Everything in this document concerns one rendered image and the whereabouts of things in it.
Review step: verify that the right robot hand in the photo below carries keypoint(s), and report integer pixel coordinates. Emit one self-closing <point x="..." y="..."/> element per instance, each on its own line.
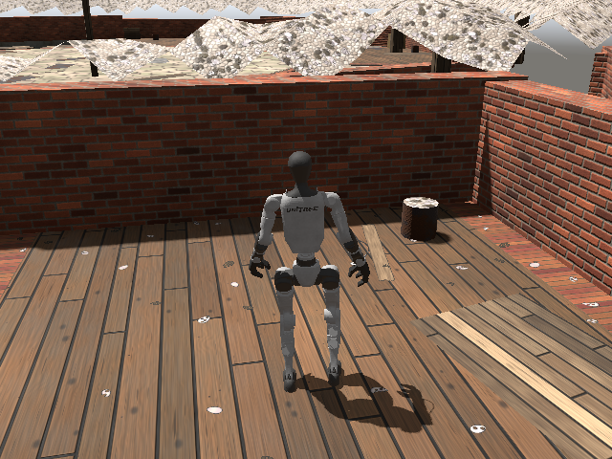
<point x="363" y="270"/>

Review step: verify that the robot left upper arm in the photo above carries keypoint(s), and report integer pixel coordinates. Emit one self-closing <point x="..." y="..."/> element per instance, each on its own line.
<point x="267" y="220"/>

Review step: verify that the robot right shin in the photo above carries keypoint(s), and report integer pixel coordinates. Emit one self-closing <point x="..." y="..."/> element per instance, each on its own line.
<point x="333" y="340"/>

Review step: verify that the robot left forearm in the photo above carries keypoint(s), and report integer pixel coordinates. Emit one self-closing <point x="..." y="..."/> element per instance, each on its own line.
<point x="258" y="251"/>

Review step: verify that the robot right forearm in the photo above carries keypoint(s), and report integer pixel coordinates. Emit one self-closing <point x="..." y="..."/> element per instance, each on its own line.
<point x="354" y="250"/>

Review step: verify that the robot right upper arm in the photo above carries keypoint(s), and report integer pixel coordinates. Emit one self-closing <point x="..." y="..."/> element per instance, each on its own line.
<point x="332" y="200"/>

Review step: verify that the left robot hand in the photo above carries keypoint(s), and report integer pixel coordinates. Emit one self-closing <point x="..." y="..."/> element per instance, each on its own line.
<point x="252" y="267"/>

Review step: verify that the robot left thigh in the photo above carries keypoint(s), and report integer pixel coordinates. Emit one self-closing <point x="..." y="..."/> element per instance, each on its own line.
<point x="284" y="285"/>

